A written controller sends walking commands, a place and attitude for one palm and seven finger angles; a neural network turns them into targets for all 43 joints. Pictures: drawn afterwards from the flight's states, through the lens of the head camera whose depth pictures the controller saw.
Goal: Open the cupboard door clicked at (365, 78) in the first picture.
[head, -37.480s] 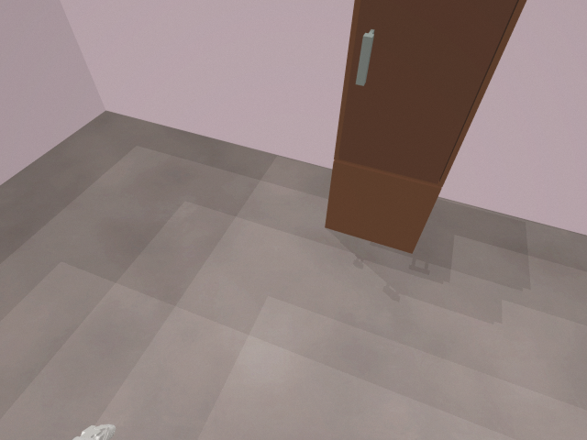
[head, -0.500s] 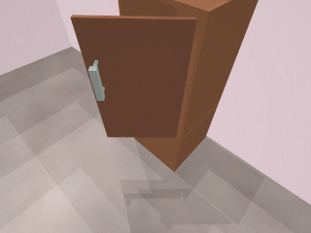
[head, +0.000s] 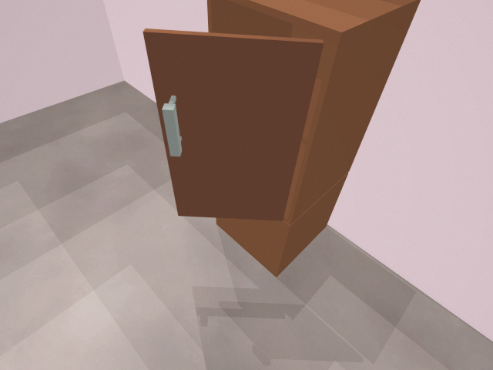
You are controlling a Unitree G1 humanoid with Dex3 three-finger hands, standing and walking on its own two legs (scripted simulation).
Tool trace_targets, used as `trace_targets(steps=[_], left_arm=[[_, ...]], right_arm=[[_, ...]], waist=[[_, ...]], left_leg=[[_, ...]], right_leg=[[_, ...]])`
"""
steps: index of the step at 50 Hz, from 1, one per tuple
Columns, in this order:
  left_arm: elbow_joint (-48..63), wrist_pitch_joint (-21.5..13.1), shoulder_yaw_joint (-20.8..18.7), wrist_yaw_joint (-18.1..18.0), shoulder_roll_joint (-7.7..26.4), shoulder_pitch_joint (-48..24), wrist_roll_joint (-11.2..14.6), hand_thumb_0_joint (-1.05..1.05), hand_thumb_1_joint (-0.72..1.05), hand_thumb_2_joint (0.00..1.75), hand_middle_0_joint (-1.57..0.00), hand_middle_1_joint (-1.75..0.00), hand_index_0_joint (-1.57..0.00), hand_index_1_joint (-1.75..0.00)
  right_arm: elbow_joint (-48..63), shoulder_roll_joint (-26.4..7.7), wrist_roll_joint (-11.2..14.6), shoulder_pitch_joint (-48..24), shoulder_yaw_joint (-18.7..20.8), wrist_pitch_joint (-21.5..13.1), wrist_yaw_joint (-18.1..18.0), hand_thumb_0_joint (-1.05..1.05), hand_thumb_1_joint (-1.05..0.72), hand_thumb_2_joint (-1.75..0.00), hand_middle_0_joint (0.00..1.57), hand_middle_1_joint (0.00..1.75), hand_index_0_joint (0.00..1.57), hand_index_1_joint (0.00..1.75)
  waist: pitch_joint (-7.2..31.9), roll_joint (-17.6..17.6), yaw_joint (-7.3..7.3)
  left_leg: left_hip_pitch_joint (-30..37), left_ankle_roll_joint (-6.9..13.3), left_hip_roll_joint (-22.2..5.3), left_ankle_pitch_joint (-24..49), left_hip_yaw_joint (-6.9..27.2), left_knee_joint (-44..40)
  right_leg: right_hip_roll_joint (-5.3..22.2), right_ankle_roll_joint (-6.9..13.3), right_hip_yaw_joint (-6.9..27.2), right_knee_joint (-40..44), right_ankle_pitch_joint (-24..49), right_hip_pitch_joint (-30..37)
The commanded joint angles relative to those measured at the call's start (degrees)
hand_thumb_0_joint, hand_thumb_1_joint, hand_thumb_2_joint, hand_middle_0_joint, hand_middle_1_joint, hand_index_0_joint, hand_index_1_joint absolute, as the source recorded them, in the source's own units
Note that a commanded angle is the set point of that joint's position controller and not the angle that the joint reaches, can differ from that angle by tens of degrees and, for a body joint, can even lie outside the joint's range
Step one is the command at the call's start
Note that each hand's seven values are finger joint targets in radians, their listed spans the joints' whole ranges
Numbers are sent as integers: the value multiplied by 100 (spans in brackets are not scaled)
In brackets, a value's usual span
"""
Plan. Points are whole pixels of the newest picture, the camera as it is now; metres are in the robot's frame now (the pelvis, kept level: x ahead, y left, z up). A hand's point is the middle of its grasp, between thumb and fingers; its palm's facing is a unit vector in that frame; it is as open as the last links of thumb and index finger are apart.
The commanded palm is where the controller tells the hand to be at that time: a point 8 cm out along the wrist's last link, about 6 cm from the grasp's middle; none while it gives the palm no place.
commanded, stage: shuffle to correct the standing spot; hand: left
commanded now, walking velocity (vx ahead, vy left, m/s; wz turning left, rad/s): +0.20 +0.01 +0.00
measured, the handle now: (174, 126) +0.62 +0.22 +0.05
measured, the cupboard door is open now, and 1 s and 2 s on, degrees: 43 43 43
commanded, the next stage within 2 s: come to a stop and stand still in 0.26 s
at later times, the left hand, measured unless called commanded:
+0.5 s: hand out of the picture +0.04 +0.15 -0.18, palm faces +0.11 -0.98 -0.16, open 7.4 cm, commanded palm none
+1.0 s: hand out of the picture +0.12 +0.16 -0.17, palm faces +0.03 -0.97 -0.23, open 7.3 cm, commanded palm none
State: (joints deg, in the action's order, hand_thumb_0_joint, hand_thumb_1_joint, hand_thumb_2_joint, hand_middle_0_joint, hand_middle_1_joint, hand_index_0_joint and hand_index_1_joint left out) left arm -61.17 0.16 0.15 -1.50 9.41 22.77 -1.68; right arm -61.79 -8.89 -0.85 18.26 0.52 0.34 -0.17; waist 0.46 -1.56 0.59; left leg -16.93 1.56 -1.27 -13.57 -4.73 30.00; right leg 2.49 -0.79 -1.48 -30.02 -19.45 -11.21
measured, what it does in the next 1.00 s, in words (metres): steps on the spot: right foot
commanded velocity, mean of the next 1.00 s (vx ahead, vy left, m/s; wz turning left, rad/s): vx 0.01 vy -0.01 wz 0.02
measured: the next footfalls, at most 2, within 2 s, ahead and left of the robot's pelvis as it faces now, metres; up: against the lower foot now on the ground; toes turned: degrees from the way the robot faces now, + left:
right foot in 0.86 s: +0.11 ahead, -0.11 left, +0.00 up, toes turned +2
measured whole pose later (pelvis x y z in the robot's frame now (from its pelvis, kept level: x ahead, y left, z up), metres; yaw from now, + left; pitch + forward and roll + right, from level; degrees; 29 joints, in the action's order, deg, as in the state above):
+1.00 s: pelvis +0.07 -0.02 +0.00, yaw -1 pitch +0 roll +0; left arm -55.2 0.5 -1.5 -2.2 9.1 14.9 -1.5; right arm -57.7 -9.3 -0.8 11.9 2.6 1.8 -0.7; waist -0.2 0.5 -0.1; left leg -19.1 0.6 -1.8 -16.3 -3.7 34.0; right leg 0.3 1.9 -3.7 -32.4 -17.1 -15.1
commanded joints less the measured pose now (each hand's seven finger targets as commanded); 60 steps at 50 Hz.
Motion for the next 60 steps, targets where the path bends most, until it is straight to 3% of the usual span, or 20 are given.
trace_targets(steps=[1, 6, 12, 15, 17, 18, 20, 22, 25, 26, 27, 28, 31, 37, 41, 43, 46, 49, 53, 60], left_arm=[[103, -106, -132, 23, 519, 519, 25, 0, 90, 90, -20, -30, -20, -30], [94, -160, -189, 33, 509, 468, 38, 0, 90, 90, -20, -30, -20, -30], [174, -254, -126, 78, 68, 356, -15, 0, 90, 90, -20, -30, -20, -30], [7, -329, -186, 81, 89, 849, 3, 0, 90, 90, -20, -30, -20, -30], [-231, -404, -357, -13, 721, 1549, 26, 0, 90, 90, -20, -30, -20, -30], [-314, -433, -338, -51, 674, 1737, 12, 0, 90, 90, -20, -30, -20, -30], [-257, -412, -307, -113, 537, 1457, -63, 0, 90, 90, -20, -30, -20, -30], [-90, -350, -270, -153, 492, 1014, -74, 0, 90, 90, -20, -30, -20, -30], [103, -229, -226, -162, 491, 328, 60, 0, 90, 90, -20, -30, -20, -30], [175, -178, -192, -170, 376, 426, 89, 0, 90, 90, -20, -30, -20, -30], [264, -107, -180, -195, 195, 556, 147, 0, 90, 90, -20, -30, -20, -30], [333, -68, -169, -202, 216, 458, 93, 0, 90, 90, -20, -30, -20, -30], [256, 76, -178, -182, 150, 192, 82, 0, 90, 90, -20, -30, -20, -30], [523, 169, -241, -63, 61, 50, 36, 0, 90, 90, -20, -30, -20, -30], [590, 65, -269, -65, 160, 224, 4, 0, 90, 90, -20, -30, -20, -30], [765, -9, -274, -73, 721, -239, -19, 0, 90, 90, -20, -30, -20, -30], [937, -44, -269, -85, 735, -848, 16, 0, 90, 90, -20, -30, -20, -30], [865, -82, -230, -38, 656, -850, 69, 0, 90, 90, -20, -30, -20, -30], [580, -74, -184, -7, 538, -502, 110, 0, 90, 90, -20, -30, -20, -30], [202, -113, -140, 7, 525, -353, 135, 0, 90, 90, -20, -30, -20, -30]], right_arm=[[318, -615, -29, 52, 141, -83, -31, 0, -90, -90, 20, 30, 20, 30], [248, -505, -12, 288, 126, -206, -34, 0, -90, -90, 20, 30, 20, 30], [71, -783, -12, 737, 216, -300, -96, 0, -90, -90, 20, 30, 20, 30], [207, -568, 23, 218, 156, -318, -80, 0, -90, -90, 20, 30, 20, 30], [556, -157, 12, -400, 102, -369, -22, 0, -90, -90, 20, 30, 20, 30], [665, -246, -36, -739, 125, -355, -12, 0, -90, -90, 20, 30, 20, 30], [671, -109, 3, -808, 119, -345, 7, 0, -90, -90, 20, 30, 20, 30], [615, -2, 61, -758, 67, -294, 21, 0, -90, -90, 20, 30, 20, 30], [199, -163, 37, 336, 58, -239, -76, 0, -90, -90, 20, 30, 20, 30], [158, -556, 8, 607, 160, -271, -124, 0, -90, -90, 20, 30, 20, 30], [210, -878, 25, 696, 202, -247, -163, 0, -90, -90, 20, 30, 20, 30], [305, -948, 56, 520, 192, -222, -196, 0, -90, -90, 20, 30, 20, 30], [449, -693, 22, -299, 142, -185, -275, 0, -90, -90, 20, 30, 20, 30], [699, -935, -41, -527, 343, -71, -239, 0, -90, -90, 20, 30, 20, 30], [816, -703, -25, -685, 344, -1, -152, 0, -90, -90, 20, 30, 20, 30], [912, -198, 45, -593, 244, 98, -67, 0, -90, -90, 20, 30, 20, 30], [757, -175, -39, -486, 254, 171, -37, 0, -90, -90, 20, 30, 20, 30], [490, -198, -23, -65, 161, 51, -57, 0, -90, -90, 20, 30, 20, 30], [321, -394, -29, -256, 57, -85, -107, 0, -90, -90, 20, 30, 20, 30], [-13, -333, -10, 115, -11, -92, -128, 0, -90, -90, 20, 30, 20, 30]], waist=[[-942, -99, 37], [-845, -51, -74], [-753, 1051, -115], [-457, 297, 275], [-654, -1680, 528], [-822, -1391, 598], [-746, -531, 419], [-635, -743, 263], [28, -740, -310], [372, 193, -318], [605, 1126, -240], [345, 1176, -200], [-279, 1098, -16], [428, 831, -10], [255, 425, 179], [-208, -1081, -61], [-474, -1100, -184], [-236, -516, -246], [-314, 444, 44], [-324, 127, 4]], left_leg=[[-495, 146, -277, -1752, 634, -585], [-182, 155, -247, -1344, 523, -295], [634, 906, -1370, -1122, 1941, -1324], [-552, 568, -811, -568, 935, -359], [-2337, 68, 168, -1370, -341, 1733], [-2648, 98, -22, -1813, -2, 2553], [-2724, 72, -131, -1743, 129, 2662], [-1943, 23, -81, -1394, 5, 1623], [848, -17, 56, 1581, -119, -246], [1723, 346, -785, 3701, 696, -57], [1640, 981, -1844, 5351, 1565, -412], [1261, 1214, -1955, 5627, 1463, -662], [401, 1236, -1834, 4905, 1306, -850], [518, 1102, -1638, 3164, 1079, -897], [-254, 586, -1140, 780, 852, -596], [-450, -77, -130, -941, 169, 155], [55, -107, -74, -653, 262, 960], [482, -116, -128, 57, 300, 17], [90, -38, -501, 451, 775, -876], [234, -112, -381, 109, 614, -1004]], right_leg=[[296, 440, 639, 930, -1541, -706], [354, 536, 658, 759, -1348, -856], [-198, 330, -387, -1001, -663, -1573], [91, 408, 60, 268, -66, 129], [1694, 1024, 2047, 1310, 1501, 1426], [2038, 1269, 2167, 1286, 2743, 1443], [1828, 1327, 1428, 836, 4217, 1635], [1474, 1047, 722, 582, 4970, 1279], [724, 410, -66, -372, 4050, -18], [388, 94, -260, -957, 2451, -679], [81, -67, -266, -1666, -557, -806], [-5, -12, -62, -2272, -1635, -781], [220, -13, 133, -2377, -1384, -873], [-25, 17, -138, -1666, -680, -666], [5, 57, -89, 151, 472, 179], [1208, 564, 1323, 1436, -138, -679], [1205, 852, 1309, 1732, -383, -1535], [767, 640, 748, 1115, 284, -1126], [355, 279, 467, 956, 483, -330], [402, 313, 482, 1321, 198, -151]])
